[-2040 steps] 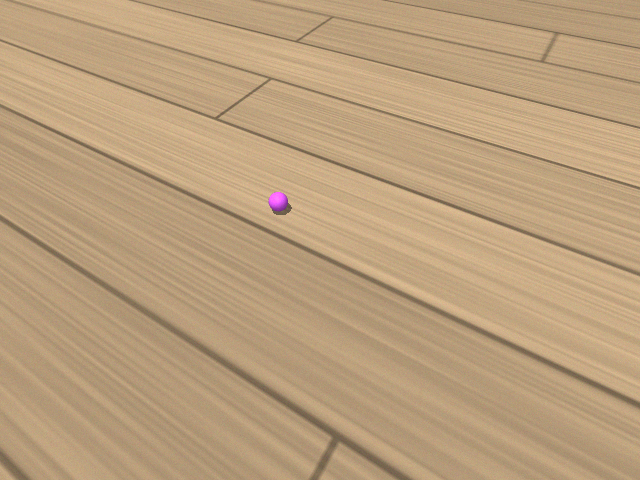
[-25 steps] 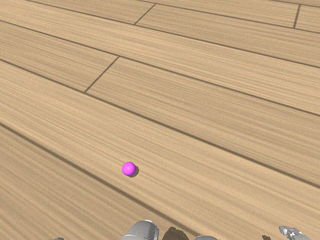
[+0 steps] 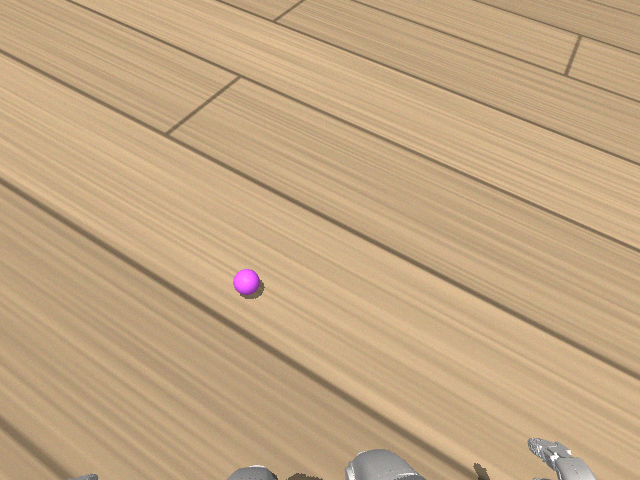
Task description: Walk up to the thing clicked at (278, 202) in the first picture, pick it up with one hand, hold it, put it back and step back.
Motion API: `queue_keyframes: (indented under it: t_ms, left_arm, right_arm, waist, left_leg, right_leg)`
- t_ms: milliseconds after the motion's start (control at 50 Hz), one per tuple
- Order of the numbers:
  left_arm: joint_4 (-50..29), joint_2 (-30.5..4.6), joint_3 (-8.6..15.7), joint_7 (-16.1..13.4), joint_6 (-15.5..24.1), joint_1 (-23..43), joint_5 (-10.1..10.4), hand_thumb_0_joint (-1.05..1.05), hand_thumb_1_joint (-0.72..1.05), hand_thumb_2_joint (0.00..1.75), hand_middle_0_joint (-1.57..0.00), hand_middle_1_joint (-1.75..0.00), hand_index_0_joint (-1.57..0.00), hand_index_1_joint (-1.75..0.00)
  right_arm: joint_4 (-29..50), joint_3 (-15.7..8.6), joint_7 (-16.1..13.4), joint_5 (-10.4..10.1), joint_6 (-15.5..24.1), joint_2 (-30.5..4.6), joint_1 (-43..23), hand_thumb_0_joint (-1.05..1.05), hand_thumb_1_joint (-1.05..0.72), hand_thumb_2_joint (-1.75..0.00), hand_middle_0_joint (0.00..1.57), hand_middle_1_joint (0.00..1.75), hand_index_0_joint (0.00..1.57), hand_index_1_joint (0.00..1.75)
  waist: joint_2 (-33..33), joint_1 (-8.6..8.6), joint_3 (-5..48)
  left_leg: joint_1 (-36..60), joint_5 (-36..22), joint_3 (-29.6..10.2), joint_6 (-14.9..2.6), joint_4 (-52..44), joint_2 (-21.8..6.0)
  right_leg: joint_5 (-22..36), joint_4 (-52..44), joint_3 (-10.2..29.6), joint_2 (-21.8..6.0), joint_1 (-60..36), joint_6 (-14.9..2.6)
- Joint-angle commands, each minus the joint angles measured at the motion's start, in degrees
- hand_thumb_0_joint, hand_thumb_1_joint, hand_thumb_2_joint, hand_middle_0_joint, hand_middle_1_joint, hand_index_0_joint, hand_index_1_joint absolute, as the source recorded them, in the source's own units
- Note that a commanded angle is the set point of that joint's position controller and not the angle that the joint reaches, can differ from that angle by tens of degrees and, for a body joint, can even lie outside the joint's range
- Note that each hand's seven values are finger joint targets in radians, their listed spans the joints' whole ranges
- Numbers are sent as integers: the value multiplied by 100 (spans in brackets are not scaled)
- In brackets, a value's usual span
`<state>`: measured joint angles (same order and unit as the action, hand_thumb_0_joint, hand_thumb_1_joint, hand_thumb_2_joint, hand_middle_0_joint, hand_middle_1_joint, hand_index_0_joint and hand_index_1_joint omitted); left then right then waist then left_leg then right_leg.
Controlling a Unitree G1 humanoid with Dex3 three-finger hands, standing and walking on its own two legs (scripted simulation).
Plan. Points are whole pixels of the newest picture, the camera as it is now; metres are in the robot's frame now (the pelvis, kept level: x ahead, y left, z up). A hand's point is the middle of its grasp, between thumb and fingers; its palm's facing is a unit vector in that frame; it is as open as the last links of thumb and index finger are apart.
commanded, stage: step back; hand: left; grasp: from above
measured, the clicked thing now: (246, 281) +0.74 +0.20 -0.73
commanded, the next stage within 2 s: stand in 1.82 s
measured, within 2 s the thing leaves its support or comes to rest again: neither
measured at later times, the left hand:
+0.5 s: hand out of the picture -0.07 +0.23 -0.13, palm faces -0.01 -0.89 -0.46, open 7.4 cm
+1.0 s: hand out of the picture -0.29 +0.20 -0.16, palm faces -0.01 -0.93 -0.38, open 7.4 cm
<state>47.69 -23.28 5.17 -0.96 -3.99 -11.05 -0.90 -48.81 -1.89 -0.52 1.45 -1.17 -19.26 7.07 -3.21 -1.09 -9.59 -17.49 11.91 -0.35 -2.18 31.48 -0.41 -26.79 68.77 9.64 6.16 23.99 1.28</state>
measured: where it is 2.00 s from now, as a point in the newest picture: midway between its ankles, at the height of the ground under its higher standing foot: outside the picture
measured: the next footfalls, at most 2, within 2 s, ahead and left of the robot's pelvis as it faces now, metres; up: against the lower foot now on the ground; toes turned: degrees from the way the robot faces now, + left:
right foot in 0.20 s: -0.08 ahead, -0.15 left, +0.00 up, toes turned -3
left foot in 0.60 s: -0.27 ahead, +0.08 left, +0.00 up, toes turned +0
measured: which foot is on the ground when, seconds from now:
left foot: down 0.00-0.24, up 0.26-0.58, down 0.60-1.00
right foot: up 0.00-0.18, down 0.20-0.62, up 0.64-0.90, down 0.92-1.00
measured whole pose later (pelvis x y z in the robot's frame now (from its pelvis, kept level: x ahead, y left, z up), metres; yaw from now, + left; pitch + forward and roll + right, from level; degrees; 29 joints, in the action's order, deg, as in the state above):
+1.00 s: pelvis -0.33 -0.07 -0.01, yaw -1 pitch -3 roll -2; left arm 54.9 -20.3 3.6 0.4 0.2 -15.6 -2.8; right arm -49.2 -3.3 0.2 2.3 -1.6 -23.1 7.8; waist 3.0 -1.1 -4.3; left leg -23.0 24.1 -2.5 -0.7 44.4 -3.4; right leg -21.6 33.9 1.5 2.7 9.5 -0.4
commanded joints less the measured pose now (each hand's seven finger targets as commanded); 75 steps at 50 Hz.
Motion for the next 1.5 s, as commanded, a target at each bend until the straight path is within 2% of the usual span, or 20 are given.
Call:
queue_keyframes:
  t_ms: [0, 160, 180, 220, 240, 320, 500, 580, 640, 720, 820, 880, 920, 960, 1020, 1180, 1220, 1260, 1360, 1480]
  left_arm:
    - [-464, -882, 238, -50, 169, -71, -17, 0, 90, 90, -20, -30, -20, -30]
    - [183, -899, 314, 113, 178, -1398, -58, 0, 90, 90, -20, -30, -20, -30]
    - [185, -1053, 381, 119, 184, -1325, -130, 0, 90, 90, -20, -30, -20, -30]
    - [-351, -2006, 581, 132, 177, -456, -210, 0, 90, 90, -20, -30, -20, -30]
    - [-588, -2110, 578, 66, 206, 168, -224, 0, 90, 90, -20, -30, -20, -30]
    - [-712, -1099, 397, 15, 246, 899, -191, 0, 90, 90, -20, -30, -20, -30]
    - [-770, -1043, 363, -111, 133, -183, -178, 0, 90, 90, -20, -30, -20, -30]
    - [-980, -993, 218, -35, 26, 354, -68, 0, 90, 90, -20, -30, -20, -30]
    - [-1040, -1100, 318, -88, -2, 934, -52, 0, 90, 90, -20, -30, -20, -30]
    - [-534, -926, 279, 13, 25, 146, 52, 0, 90, 90, -20, -30, -20, -30]
    - [-367, -825, 117, 124, 380, 228, -24, 0, 90, 90, -20, -30, -20, -30]
    - [192, -758, 162, 45, 601, -480, -72, 0, 90, 90, -20, -30, -20, -30]
    - [326, -1376, 306, -23, 741, -641, -204, 0, 90, 90, -20, -30, -20, -30]
    - [75, -1931, 375, -29, 687, 110, -230, 0, 90, 90, -20, -30, -20, -30]
    - [118, -1316, 227, 4, 761, 302, -151, 0, 90, 90, -20, -30, -20, -30]
    - [184, -1223, 101, 86, 631, 3, -84, 0, 90, 90, -20, -30, -20, -30]
    - [156, -588, -77, 80, 608, -114, 46, 0, 90, 90, -20, -30, -20, -30]
    - [267, -1278, 113, -2, 577, -72, 3, 0, 90, 90, -20, -30, -20, -30]
    - [414, -946, 77, 104, 617, -315, 21, 0, 90, 90, -20, -30, -20, -30]
    - [716, -917, 144, 13, 652, -459, -32, 0, 90, 90, -20, -30, -20, -30]
  right_arm:
    - [440, -501, -138, -19, 106, -1538, 283, 0, -90, -90, 20, 30, 20, 30]
    - [716, -590, -82, -2, -93, -1877, -416, 0, -90, -90, 20, 30, 20, 30]
    - [693, -527, -74, -48, -116, -1669, -370, 0, -90, -90, 20, 30, 20, 30]
    - [804, -466, -163, -78, -121, -1321, -412, 0, -90, -90, 20, 30, 20, 30]
    - [717, -593, -196, -49, -126, -1598, -355, 0, -90, -90, 20, 30, 20, 30]
    - [200, -426, -129, -82, -94, -1290, 624, 0, -90, -90, 20, 30, 20, 30]
    - [341, -306, -198, 5, 136, -1153, 690, 0, -90, -90, 20, 30, 20, 30]
    - [15, -463, -172, 34, 101, -1418, 1387, 0, -90, -90, 20, 30, 20, 30]
    - [378, -646, -167, 133, 76, -2526, 404, 0, -90, -90, 20, 30, 20, 30]
    - [475, -370, -221, 134, 175, -1553, -127, 0, -90, -90, 20, 30, 20, 30]
    - [304, -467, -56, 127, 189, -1587, 375, 0, -90, -90, 20, 30, 20, 30]
    - [266, -506, 35, 144, 26, -1730, 186, 0, -90, -90, 20, 30, 20, 30]
    - [413, -270, 52, 39, 35, -969, 250, 0, -90, -90, 20, 30, 20, 30]
    - [385, -451, 0, 87, 70, -1471, -311, 0, -90, -90, 20, 30, 20, 30]
    - [190, -434, 150, 0, 155, -1393, -216, 0, -90, -90, 20, 30, 20, 30]
    - [-193, -502, 171, 40, 351, -1302, 386, 0, -90, -90, 20, 30, 20, 30]
    - [-286, -646, 93, 71, 436, -1912, 794, 0, -90, -90, 20, 30, 20, 30]
    - [-278, -729, 111, 53, 391, -2183, 763, 0, -90, -90, 20, 30, 20, 30]
    - [-215, -539, 72, 45, 457, -1640, 436, 0, -90, -90, 20, 30, 20, 30]
    - [-136, -292, 50, -101, 242, -1250, -88, 0, -90, -90, 20, 30, 20, 30]
  waist:
    - [1263, 359, 1210]
    - [1489, -153, 1561]
    - [970, -114, 1358]
    - [-1262, -300, 526]
    - [-1319, -171, 21]
    - [-503, 385, 251]
    - [-1019, -296, 1514]
    - [-93, 146, 1630]
    - [1756, 335, 743]
    - [781, -187, 860]
    - [1523, 371, 1157]
    - [1454, 63, 1225]
    - [-256, 41, 1023]
    - [-445, -138, 202]
    - [-285, 96, 52]
    - [-467, 213, 679]
    - [1430, 343, 1162]
    - [875, 329, 728]
    - [1144, 94, 763]
    - [929, -221, 1033]
  left_leg:
    - [1829, -1821, -1310, -1171, -736, -1359]
    - [35, 247, -1063, -657, -697, -1306]
    - [-569, 884, -904, -330, -314, -955]
    - [-1292, 2143, -433, 338, 2470, 668]
    - [-825, 2017, -857, 350, 3396, 310]
    - [-938, 1025, -915, 295, 3932, 894]
    - [-869, 1771, -104, 350, 833, 229]
    - [676, -284, -311, -25, -848, -117]
    - [-937, -1117, -3163, -1748, -1429, -2549]
    - [-45, -1740, -987, -917, -750, -1236]
    - [1385, 1131, -1104, -986, -778, -1130]
    - [657, 803, -616, -746, 28, -944]
    - [-1527, 1397, -95, -58, 1566, -144]
    - [-1002, 1877, -682, 215, 1850, -293]
    - [-891, 1064, -374, 218, 1523, -204]
    - [968, 601, 132, 142, -736, 133]
    - [1840, 1224, -2675, -567, -1637, -1562]
    - [953, 2357, -3148, -1279, -1807, -2050]
    - [813, -68, -1446, -869, -1321, -1359]
    - [-480, -189, -476, -269, -140, -759]
  right_leg:
    - [-164, -832, -149, -154, 549, 164]
    - [746, -4007, -980, -609, -1745, -328]
    - [646, -4245, -509, -716, -1853, -471]
    - [-1033, -5694, 2178, -2838, 225, -1627]
    - [-1362, -6088, 2649, -3252, 1392, -1933]
    - [613, -5111, -108, -1525, 295, -808]
    - [4187, -3722, 36, -2107, -2768, -1274]
    - [2646, -3188, -240, -1787, -1205, -654]
    - [-1103, -16, -168, -471, -114, -152]
    - [10, 464, 17, -83, 226, -255]
    - [-435, -2883, -719, -571, 60, -37]
    - [531, -5391, -1104, -377, -1433, -235]
    - [733, -5300, 1439, -1633, -2619, -632]
    - [-1394, -5554, 2549, -2807, -96, -1549]
    - [-405, -5332, 864, -1912, -630, -1102]
    - [1397, -4021, 8, -1608, -520, -796]
    - [180, -1903, -1040, -470, 706, -275]
    - [-691, -1259, -426, -737, 580, -356]
    - [-55, -2164, -803, -921, 36, -257]
    - [1666, -4309, -1157, -616, -2142, -268]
